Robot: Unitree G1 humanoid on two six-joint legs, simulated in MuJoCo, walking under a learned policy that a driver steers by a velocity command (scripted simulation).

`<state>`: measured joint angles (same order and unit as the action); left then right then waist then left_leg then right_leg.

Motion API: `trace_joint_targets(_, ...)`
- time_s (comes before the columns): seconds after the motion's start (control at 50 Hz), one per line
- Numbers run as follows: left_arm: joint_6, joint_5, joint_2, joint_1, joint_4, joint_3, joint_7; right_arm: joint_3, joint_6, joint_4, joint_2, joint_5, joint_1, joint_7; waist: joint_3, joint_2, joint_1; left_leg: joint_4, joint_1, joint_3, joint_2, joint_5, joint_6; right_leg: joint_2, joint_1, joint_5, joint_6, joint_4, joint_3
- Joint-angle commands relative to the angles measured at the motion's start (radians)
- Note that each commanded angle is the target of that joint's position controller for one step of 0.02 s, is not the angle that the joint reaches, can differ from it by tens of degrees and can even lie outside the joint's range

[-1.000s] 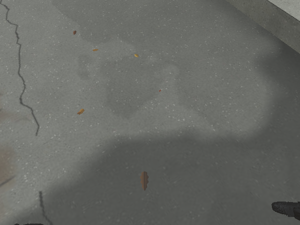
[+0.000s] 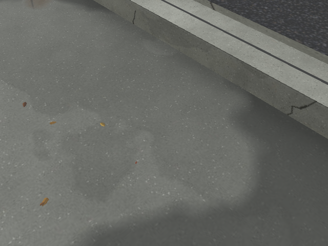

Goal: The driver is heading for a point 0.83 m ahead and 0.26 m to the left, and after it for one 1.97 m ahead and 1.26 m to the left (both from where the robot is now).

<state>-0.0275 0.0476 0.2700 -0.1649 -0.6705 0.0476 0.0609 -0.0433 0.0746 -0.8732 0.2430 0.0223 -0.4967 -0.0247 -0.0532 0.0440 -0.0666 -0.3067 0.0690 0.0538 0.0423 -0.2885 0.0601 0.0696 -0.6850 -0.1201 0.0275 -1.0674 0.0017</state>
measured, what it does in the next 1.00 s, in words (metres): walks ahead, turning left: right foot, then left foot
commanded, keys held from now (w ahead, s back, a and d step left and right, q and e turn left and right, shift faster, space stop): w+shift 0.08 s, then w+q+shift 0.74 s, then q+shift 0.18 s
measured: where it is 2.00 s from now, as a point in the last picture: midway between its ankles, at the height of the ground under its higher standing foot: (98, 157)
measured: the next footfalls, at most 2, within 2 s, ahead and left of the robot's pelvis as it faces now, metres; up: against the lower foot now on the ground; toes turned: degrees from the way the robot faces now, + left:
right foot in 0.24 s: +0.37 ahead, -0.13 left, +0.00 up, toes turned +2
left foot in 0.72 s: +0.74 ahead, +0.13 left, +0.00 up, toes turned +31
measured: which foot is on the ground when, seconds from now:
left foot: down 0.00-0.26, up 0.28-0.70, down 0.72-1.00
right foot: up 0.00-0.22, down 0.24-0.72, up 0.74-1.00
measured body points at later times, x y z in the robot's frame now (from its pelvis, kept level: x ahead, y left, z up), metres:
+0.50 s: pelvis +0.39 -0.03 -0.01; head +0.40 -0.02 +0.44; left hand +0.32 +0.25 -0.13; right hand +0.60 -0.26 -0.11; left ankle +0.45 +0.12 -0.65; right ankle +0.33 -0.13 -0.74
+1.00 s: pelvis +0.80 +0.14 -0.01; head +0.84 +0.18 +0.44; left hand +0.87 +0.48 -0.06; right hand +0.97 -0.10 -0.13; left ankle +0.71 +0.11 -0.74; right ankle +1.09 +0.12 -0.68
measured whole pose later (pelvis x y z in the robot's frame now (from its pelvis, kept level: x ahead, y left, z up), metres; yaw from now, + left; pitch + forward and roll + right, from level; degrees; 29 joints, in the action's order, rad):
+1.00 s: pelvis +0.80 +0.14 -0.01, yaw +43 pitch +1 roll -1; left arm -0.10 0.02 0.25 0.05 -0.58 0.00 0.00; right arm -0.07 0.03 -0.84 0.29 -0.04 -0.44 0.01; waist 0.09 0.01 -0.10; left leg -0.42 0.08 -0.17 0.20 -0.33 0.17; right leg 0.07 -0.71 -0.08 -0.08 -0.72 -0.14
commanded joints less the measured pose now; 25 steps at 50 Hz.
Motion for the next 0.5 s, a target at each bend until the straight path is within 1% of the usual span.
trace_joint_targets(0.02, -0.007, -0.009, 0.055, 0.165, 0.101, 0.003, 0.008, -0.028, 0.027, 0.05, 0.136, -0.012, 0.01, 0.003, 0.175, -0.097, 0.012, 0.286, -0.009, -0.228, -0.228, -0.062, 0.122, 0.02, -0.172, 0.094, -0.016, 0.15, 0.017)
trace_joint_targets(0.06, -0.008, -0.017, 0.043, 0.236, 0.12, -0.007, 0.013, -0.027, 0.029, 0.036, 0.138, -0.012, -0.015, 0.005, 0.185, -0.112, -0.006, 0.315, -0.023, -0.175, -0.226, 0.04, 0.118, 0.007, -0.11, 0.136, -0.005, 0.273, 0.051)
trace_joint_targets(0.08, -0.009, -0.018, 0.041, 0.269, 0.129, -0.01, 0.014, -0.026, 0.031, 0.026, 0.139, -0.011, -0.031, 0.008, 0.197, -0.113, -0.014, 0.334, -0.044, -0.161, -0.24, 0.089, 0.12, 0.005, -0.09, 0.149, 0.007, 0.32, 0.062)
trace_joint_targets(0.1, -0.011, -0.017, 0.041, 0.305, 0.14, -0.012, 0.015, -0.023, 0.031, 0.014, 0.133, -0.012, -0.051, 0.011, 0.21, -0.105, -0.023, 0.337, -0.062, -0.165, -0.252, 0.155, 0.126, 0.004, -0.068, 0.154, 0.015, 0.359, 0.063)
trace_joint_targets(0.12, -0.013, -0.017, 0.042, 0.323, 0.148, -0.013, 0.013, -0.022, 0.03, 0.005, 0.138, -0.011, -0.056, 0.014, 0.215, -0.102, -0.019, 0.327, -0.093, -0.164, -0.261, 0.238, 0.13, -0.004, -0.049, 0.144, 0.021, 0.396, 0.063)
trace_joint_targets(0.14, -0.016, -0.015, 0.047, 0.329, 0.151, -0.014, 0.01, -0.024, 0.028, -0.003, 0.151, -0.011, -0.055, 0.018, 0.21, -0.104, -0.012, 0.301, -0.129, -0.16, -0.269, 0.346, 0.132, -0.018, -0.021, 0.116, 0.029, 0.426, 0.065)
trace_joint_targets(0.16, -0.019, -0.013, 0.053, 0.315, 0.148, -0.013, 0.004, -0.026, 0.026, -0.007, 0.169, -0.01, -0.041, 0.022, 0.191, -0.11, 0.006, 0.25, -0.15, -0.146, -0.27, 0.502, 0.127, -0.039, 0.039, 0.07, 0.039, 0.457, 0.072)
trace_joint_targets(0.18, -0.022, -0.012, 0.062, 0.273, 0.136, -0.01, -0.006, -0.03, 0.024, -0.01, 0.19, -0.01, -0.023, 0.025, 0.152, -0.128, 0.037, 0.163, -0.151, -0.13, -0.266, 0.746, 0.117, -0.077, 0.147, 0.012, 0.052, 0.479, 0.085)
trace_joint_targets(0.2, -0.027, -0.012, 0.085, 0.175, 0.11, 0.001, -0.022, -0.035, 0.022, -0.018, 0.217, -0.008, -0.022, 0.028, 0.082, -0.157, 0.085, 0.025, -0.144, -0.129, -0.271, 0.986, 0.106, -0.117, 0.298, -0.046, 0.064, 0.477, 0.088)
trace_joint_targets(0.22, -0.033, -0.012, 0.125, -0.027, 0.05, 0.019, -0.04, -0.04, 0.017, -0.021, 0.241, -0.005, 0.001, 0.028, -0.03, -0.158, 0.184, -0.205, -0.074, -0.11, -0.248, 1.045, 0.092, -0.145, 0.545, -0.089, 0.077, 0.5, 0.09)
trace_joint_targets(0.24, -0.041, 0.004, 0.181, -0.243, -0.012, 0.042, -0.061, -0.039, 0.019, -0.003, 0.227, -0.007, 0.038, 0.027, -0.147, -0.123, 0.287, -0.505, 0.158, -0.1, -0.196, 0.803, 0.078, -0.038, 0.868, -0.145, 0.09, 0.493, -0.015)
trace_joint_targets(0.26, -0.049, 0.045, 0.288, -0.336, -0.022, 0.068, -0.074, -0.002, 0.024, 0.053, 0.049, -0.029, -0.033, 0.014, -0.336, 0.143, 0.232, -0.908, 0.488, -0.078, -0.062, 0.082, 0.061, 0.301, 1.16, -0.682, 0.127, 0.583, -0.473)
trace_joint_targets(0.28, -0.048, 0.03, 0.277, -0.307, -0.012, 0.063, -0.063, -0.01, 0.025, 0.073, 0.083, -0.048, -0.009, 0.008, -0.38, 0.195, 0.219, -1.061, 0.599, -0.168, -0.003, -0.158, 0.088, 0.387, 1.08, -0.937, 0.139, 0.838, -0.857)
trace_joint_targets(0.3, -0.046, 0.023, 0.207, -0.185, -0.023, 0.049, -0.063, -0.026, 0.013, 0.092, 0.126, -0.038, 0.097, 0.01, -0.161, 0.116, 0.168, -1.112, 0.681, -0.16, -0.066, -0.048, 0.091, 0.339, 0.92, -0.854, 0.111, 0.847, -0.716)
trace_joint_targets(0.32, -0.053, 0.011, 0.137, -0.133, -0.028, 0.034, -0.06, -0.021, 0.008, 0.093, 0.12, -0.028, 0.135, 0.002, -0.045, 0.024, 0.144, -1.06, 0.67, -0.142, -0.116, 0.036, 0.084, 0.309, 0.772, -0.631, 0.103, 0.839, -0.528)
trace_joint_targets(0.34, -0.059, 0.008, 0.111, -0.107, -0.042, 0.029, -0.061, -0.019, -0.003, 0.086, 0.099, -0.02, 0.142, -0.007, 0.007, 0.01, 0.112, -1.02, 0.629, -0.138, -0.143, 0.058, 0.072, 0.267, 0.668, -0.463, 0.086, 0.859, -0.395)
trace_joint_targets(0.36, -0.064, -0.002, 0.09, -0.108, -0.06, 0.022, -0.063, -0.017, -0.019, 0.084, 0.08, -0.005, 0.125, -0.016, 0.043, 0.037, 0.078, -1.004, 0.599, -0.135, -0.162, 0.063, 0.056, 0.236, 0.589, -0.381, 0.07, 0.881, -0.287)
trace_joint_targets(0.38, -0.073, -0.011, 0.069, -0.114, -0.079, 0.016, -0.062, -0.015, -0.039, 0.087, 0.062, 0.003, 0.127, -0.024, 0.065, 0.053, 0.059, -0.997, 0.59, -0.13, -0.18, 0.063, 0.043, 0.228, 0.544, -0.334, 0.063, 0.903, -0.216)
trace_joint_targets(0.4, -0.084, -0.022, 0.056, -0.122, -0.097, 0.014, -0.058, -0.012, -0.054, 0.105, 0.049, 0.003, 0.159, -0.03, 0.095, 0.048, 0.049, -0.992, 0.616, -0.124, -0.195, 0.075, 0.036, 0.219, 0.527, -0.278, 0.055, 0.926, -0.153)
trace_joint_targets(0.42, -0.092, -0.03, 0.053, -0.131, -0.114, 0.014, -0.055, -0.01, -0.066, 0.121, 0.043, 0.004, 0.197, -0.036, 0.122, 0.04, 0.043, -0.989, 0.655, -0.114, -0.201, 0.11, 0.029, 0.21, 0.522, -0.211, 0.046, 0.944, -0.082)
trace_joint_targets(0.44, -0.099, -0.03, 0.051, -0.14, -0.125, 0.014, -0.053, -0.009, -0.073, 0.136, 0.043, 0.005, 0.238, -0.042, 0.141, 0.032, 0.042, -0.977, 0.683, -0.101, -0.204, 0.156, 0.025, 0.197, 0.517, -0.144, 0.037, 0.958, -0.014)
trace_joint_targets(0.46, -0.102, -0.028, 0.043, -0.136, -0.133, 0.012, -0.051, -0.006, -0.077, 0.148, 0.043, 0.002, 0.273, -0.046, 0.158, 0.019, 0.037, -0.945, 0.695, -0.082, -0.193, 0.209, 0.025, 0.159, 0.507, -0.082, 0.021, 0.969, 0.07)
trace_joint_targets(0.48, -0.109, -0.023, 0.052, -0.143, -0.139, 0.012, -0.049, 0.0, -0.077, 0.174, 0.035, -0.002, 0.314, -0.05, 0.177, 0.039, 0.033, -0.884, 0.694, -0.065, -0.194, 0.268, 0.027, 0.156, 0.484, -0.023, 0.023, 0.979, 0.117)
trace_joint_targets(0.5, -0.113, -0.02, 0.044, -0.152, -0.149, 0.01, -0.05, 0.001, -0.076, 0.187, 0.047, -0.006, 0.358, -0.053, 0.198, 0.018, 0.036, -0.83, 0.698, -0.041, -0.183, 0.315, 0.033, 0.133, 0.493, 0.052, 0.019, 0.986, 0.169)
